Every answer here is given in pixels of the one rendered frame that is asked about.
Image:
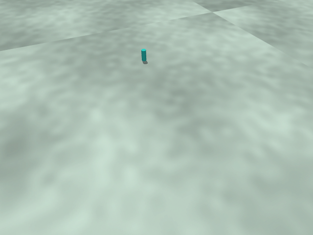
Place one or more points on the can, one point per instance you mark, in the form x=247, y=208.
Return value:
x=143, y=53

